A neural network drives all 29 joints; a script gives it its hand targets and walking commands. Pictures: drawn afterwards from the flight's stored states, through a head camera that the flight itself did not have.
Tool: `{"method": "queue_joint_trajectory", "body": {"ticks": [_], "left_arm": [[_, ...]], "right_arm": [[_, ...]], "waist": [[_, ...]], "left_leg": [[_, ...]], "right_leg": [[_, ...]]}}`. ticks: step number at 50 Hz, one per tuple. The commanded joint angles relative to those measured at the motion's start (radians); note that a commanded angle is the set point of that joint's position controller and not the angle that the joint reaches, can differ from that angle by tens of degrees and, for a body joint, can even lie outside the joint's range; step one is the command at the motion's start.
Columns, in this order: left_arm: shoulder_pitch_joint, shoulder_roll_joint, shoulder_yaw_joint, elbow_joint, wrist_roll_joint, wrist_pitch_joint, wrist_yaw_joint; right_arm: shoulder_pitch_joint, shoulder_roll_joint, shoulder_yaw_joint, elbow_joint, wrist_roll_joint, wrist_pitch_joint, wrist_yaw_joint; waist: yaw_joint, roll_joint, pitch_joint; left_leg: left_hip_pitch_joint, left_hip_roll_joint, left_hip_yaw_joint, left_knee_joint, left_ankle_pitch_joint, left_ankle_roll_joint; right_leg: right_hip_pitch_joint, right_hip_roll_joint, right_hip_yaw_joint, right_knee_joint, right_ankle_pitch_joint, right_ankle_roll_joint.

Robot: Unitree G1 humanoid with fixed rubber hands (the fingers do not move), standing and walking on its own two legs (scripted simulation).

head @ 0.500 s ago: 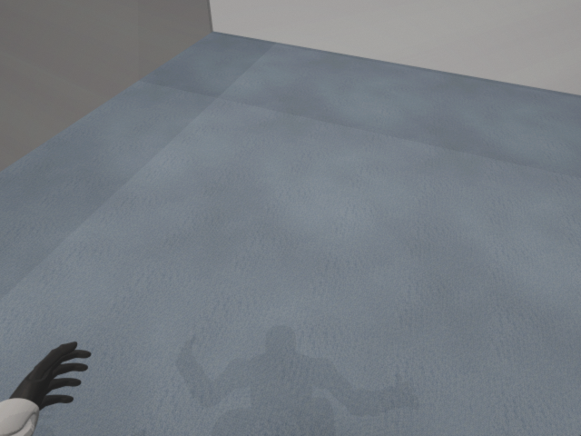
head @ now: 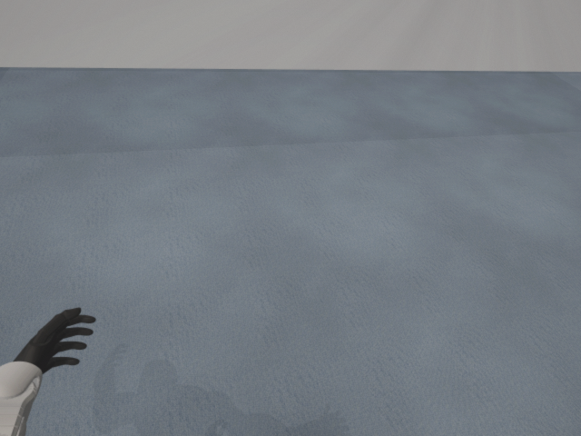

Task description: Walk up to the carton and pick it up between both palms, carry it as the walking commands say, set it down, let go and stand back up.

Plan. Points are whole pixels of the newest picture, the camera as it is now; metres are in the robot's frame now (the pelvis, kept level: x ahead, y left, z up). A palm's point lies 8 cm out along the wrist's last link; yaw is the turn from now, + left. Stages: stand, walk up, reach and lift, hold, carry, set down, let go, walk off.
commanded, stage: walk up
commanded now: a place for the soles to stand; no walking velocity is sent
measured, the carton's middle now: out of the picture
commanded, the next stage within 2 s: none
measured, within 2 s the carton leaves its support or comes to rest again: neither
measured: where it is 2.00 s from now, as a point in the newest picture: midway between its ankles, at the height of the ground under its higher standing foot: (440, 287)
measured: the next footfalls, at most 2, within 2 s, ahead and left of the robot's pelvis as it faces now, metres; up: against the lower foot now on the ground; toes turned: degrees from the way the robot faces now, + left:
right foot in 0.04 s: +0.17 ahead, -0.17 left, +0.00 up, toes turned -7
left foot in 0.30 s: +0.30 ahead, +0.07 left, +0.00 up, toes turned -7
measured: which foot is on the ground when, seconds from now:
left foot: down 0.00-0.06, up 0.08-0.28, down 0.30-0.70, up 0.72-0.96, down 0.98-1.00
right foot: up 0.00-0.02, down 0.04-0.30, up 0.32-0.66, down 0.68-0.96, up 0.98-1.00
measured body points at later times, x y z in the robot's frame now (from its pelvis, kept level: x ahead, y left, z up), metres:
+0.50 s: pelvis +0.24 -0.07 +0.01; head +0.24 -0.05 +0.46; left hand +0.58 +0.14 -0.05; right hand +0.12 -0.46 -0.03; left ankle +0.26 +0.07 -0.73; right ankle +0.24 -0.25 -0.68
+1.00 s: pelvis +0.48 -0.27 -0.02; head +0.51 -0.26 +0.43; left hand +0.77 -0.04 -0.12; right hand +0.36 -0.63 -0.07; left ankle +0.65 -0.24 -0.74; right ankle +0.36 -0.33 -0.72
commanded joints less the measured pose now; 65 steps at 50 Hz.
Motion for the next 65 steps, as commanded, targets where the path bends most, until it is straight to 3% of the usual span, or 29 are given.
{"method": "queue_joint_trajectory", "body": {"ticks": [1,3,4,5,7,8,12,14,15,16,17,18,20,23,30,33,34,35,36,38,41,45,48,49,50,51,54,57,65], "left_arm": [[-0.015,0.106,0.031,-0.052,-0.015,-0.021,0.018],[0.251,0.255,0.081,0.006,0.001,-0.022,0.046],[0.252,0.361,0.11,0.004,-0.008,-0.013,0.062],[0.226,0.335,0.109,-0.02,-0.022,-0.006,0.068],[0.081,0.249,0.077,-0.051,-0.026,-0.017,0.071],[0.006,0.242,0.075,-0.058,0.003,-0.017,0.064],[-0.032,0.224,0.055,-0.101,0.02,-0.017,0.035],[-0.097,0.198,0.04,-0.117,0.016,-0.015,0.032],[-0.107,0.121,0.023,-0.127,0.01,-0.018,0.035],[-0.099,0.034,-0.002,-0.137,0.014,-0.03,0.041],[-0.104,0.108,0.014,-0.143,0.036,-0.028,0.053],[-0.082,0.18,0.033,-0.116,0.042,-0.033,0.047],[-0.009,0.174,0.045,-0.067,0.024,-0.032,0.034],[-0.082,0.141,0.039,-0.05,0.008,-0.034,0.006],[-0.175,0.082,0.002,-0.034,0.0,-0.038,0.004],[-0.035,0.127,0.02,0.009,-0.003,-0.039,0.031],[0.117,0.187,0.046,0.044,0.008,-0.039,0.05],[0.277,0.277,0.086,0.075,0.013,-0.034,0.075],[0.283,0.374,0.114,0.052,-0.001,-0.029,0.096],[0.213,0.268,0.089,0.013,-0.023,-0.036,0.111],[0.079,0.19,0.062,-0.04,-0.011,-0.064,0.105],[0.089,0.167,0.04,-0.06,0.002,-0.077,0.085],[0.027,0.104,0.005,-0.073,-0.002,-0.082,0.081],[0.035,0.031,-0.022,-0.084,-0.004,-0.094,0.086],[0.052,0.046,-0.02,-0.084,0.004,-0.091,0.098],[0.108,0.143,-0.004,-0.075,0.012,-0.085,0.098],[0.111,0.182,0.021,-0.021,0.007,-0.075,0.074],[0.074,0.142,0.024,0.004,-0.002,-0.054,0.039],[-0.033,0.093,0.006,0.036,-0.003,-0.049,0.027]], "right_arm": [[-0.07,-0.223,-0.039,-0.042,0.009,0.007,0.007],[-0.093,-0.163,-0.014,-0.078,0.016,0.008,0.005],[-0.099,-0.107,0.019,-0.115,0.024,-0.002,0.002],[-0.144,-0.124,0.036,-0.134,0.033,-0.016,0.0],[-0.067,-0.176,0.009,-0.097,0.033,-0.031,0.004],[-0.057,-0.177,-0.007,-0.08,0.047,-0.034,0.004],[0.051,-0.157,-0.023,-0.049,0.023,-0.038,0.0],[0.144,-0.151,-0.038,-0.02,0.015,-0.052,-0.008],[0.234,-0.187,-0.057,0.013,0.005,-0.062,-0.023],[0.313,-0.28,-0.086,0.02,-0.016,-0.071,-0.043],[0.139,-0.326,-0.086,-0.033,0.008,-0.072,-0.047],[0.006,-0.283,-0.06,-0.063,0.035,-0.071,-0.046],[-0.088,-0.215,-0.035,-0.076,0.025,-0.071,-0.038],[-0.033,-0.216,-0.041,-0.046,0.011,-0.074,-0.024],[-0.048,-0.208,-0.037,-0.027,0.006,-0.039,-0.008],[-0.049,-0.212,-0.042,-0.024,0.01,-0.023,-0.011],[-0.059,-0.188,-0.035,-0.038,0.006,-0.019,-0.013],[-0.054,-0.112,-0.003,-0.074,0.009,-0.027,-0.009],[-0.068,-0.099,0.026,-0.117,0.035,-0.044,-0.005],[-0.133,-0.148,0.012,-0.119,0.04,-0.061,-0.002],[0.032,-0.151,-0.01,-0.049,0.025,-0.051,0.005],[-0.016,-0.079,-0.006,-0.074,0.027,-0.05,0.022],[0.214,-0.138,-0.054,-0.011,0.012,-0.066,0.005],[0.355,-0.21,-0.083,0.009,-0.002,-0.071,-0.014],[0.307,-0.279,-0.089,-0.029,0.005,-0.073,-0.025],[0.109,-0.299,-0.077,-0.083,0.043,-0.064,-0.026],[-0.044,-0.188,-0.035,-0.112,0.035,-0.058,-0.021],[-0.046,-0.204,-0.038,-0.104,0.021,-0.068,-0.003],[-0.101,-0.204,-0.036,-0.041,0.012,-0.048,0.0]], "waist": [[0.105,0.248,-0.039],[0.27,0.041,-0.147],[0.266,-0.211,-0.12],[0.25,-0.104,-0.096],[0.133,0.004,-0.036],[0.086,-0.059,-0.021],[0.062,-0.147,-0.031],[-0.017,-0.061,-0.04],[-0.09,0.071,-0.063],[-0.13,0.391,-0.102],[-0.047,0.255,-0.009],[0.011,0.137,0.02],[0.059,0.167,0.054],[0.006,0.191,0.08],[0.005,0.222,0.057],[0.098,0.207,-0.042],[0.185,0.148,-0.116],[0.276,-0.075,-0.154],[0.272,-0.236,-0.153],[0.206,0.014,-0.062],[0.089,-0.043,-0.042],[0.081,-0.106,0.02],[-0.09,0.081,-0.034],[-0.16,0.288,-0.107],[-0.118,0.311,-0.089],[-0.026,0.226,-0.079],[0.034,0.198,0.028],[0.042,0.232,0.074],[0.078,0.209,0.056]], "left_leg": [[-0.073,0.105,-0.057,0.093,0.484,0.239],[-0.471,-0.026,-0.014,0.636,0.365,0.158],[-0.842,-0.165,-0.148,0.789,-0.193,0.122],[-0.866,-0.097,-0.296,0.793,-0.2,0.126],[-0.69,-0.043,-0.319,0.643,-0.097,0.105],[-0.608,-0.046,-0.355,0.539,-0.098,0.1],[-0.383,-0.117,-0.3,0.36,-0.057,0.109],[-0.054,-0.113,-0.312,0.229,0.122,0.15],[0.193,-0.078,-0.355,0.093,0.033,0.176],[0.218,0.217,-0.763,-0.135,-0.346,0.197],[0.031,0.411,-0.964,-0.282,-0.58,0.272],[-0.046,0.383,-0.89,-0.258,-0.498,0.322],[-0.108,0.259,-0.596,-0.226,-0.28,0.282],[-0.094,0.182,-0.346,-0.247,-0.018,0.267],[-0.011,0.128,-0.165,-0.193,0.292,0.256],[-0.095,0.097,-0.098,0.107,0.552,0.246],[-0.278,0.055,-0.073,0.39,0.58,0.221],[-0.639,-0.025,-0.115,0.71,0.206,0.182],[-0.951,-0.139,-0.264,0.847,-0.168,0.152],[-0.872,-0.022,-0.388,0.785,-0.054,0.141],[-0.609,-0.023,-0.35,0.563,-0.03,0.097],[-0.432,-0.057,-0.295,0.328,0.112,0.109],[0.173,-0.068,-0.32,0.24,0.198,0.169],[0.335,0.116,-0.562,0.057,-0.138,0.208],[0.207,0.348,-0.924,-0.172,-0.532,0.26],[0.084,0.397,-1.006,-0.242,-0.638,0.351],[-0.104,0.265,-0.616,-0.184,-0.39,0.311],[-0.194,0.21,-0.387,-0.227,-0.217,0.291],[-0.145,0.138,-0.167,-0.139,0.119,0.245]], "right_leg": [[0.207,0.094,-0.091,-0.1,-0.019,-0.047],[0.634,0.029,0.162,-0.218,-0.245,-0.186],[0.794,-0.12,0.526,-0.331,-0.293,-0.284],[0.758,-0.148,0.562,-0.333,-0.229,-0.307],[0.49,-0.078,0.405,-0.327,-0.149,-0.24],[0.38,-0.007,0.338,-0.313,-0.211,-0.24],[0.094,-0.012,0.386,-0.318,-0.378,-0.276],[-0.198,0.038,0.326,-0.195,-0.449,-0.203],[-0.402,0.127,0.183,-0.033,-0.41,-0.083],[-0.489,0.235,0.089,0.397,-0.291,-0.034],[-0.533,0.112,0.178,0.573,-0.172,0.008],[-0.462,0.029,0.173,0.619,-0.123,0.033],[-0.342,-0.044,0.185,0.487,-0.105,0.045],[-0.226,-0.016,0.086,0.257,-0.021,0.057],[-0.027,0.052,-0.024,-0.016,0.057,-0.002],[0.295,0.136,-0.089,-0.095,-0.023,-0.068],[0.557,0.15,-0.032,-0.099,-0.122,-0.126],[0.83,0.0,0.226,-0.163,-0.261,-0.187],[0.935,-0.156,0.595,-0.293,-0.246,-0.303],[0.741,-0.142,0.454,-0.278,-0.015,-0.269],[0.404,-0.015,0.245,-0.24,0.08,-0.239],[0.128,-0.03,0.28,-0.325,-0.269,-0.255],[-0.316,0.067,0.158,-0.024,-0.311,-0.162],[-0.434,0.183,0.045,0.282,-0.216,-0.086],[-0.474,0.193,0.119,0.533,-0.236,-0.046],[-0.442,0.101,0.14,0.665,-0.218,-0.024],[-0.333,-0.043,0.173,0.492,-0.169,0.008],[-0.206,-0.028,0.102,0.285,-0.103,0.023],[0.079,0.053,-0.048,0.016,0.019,-0.03]]}}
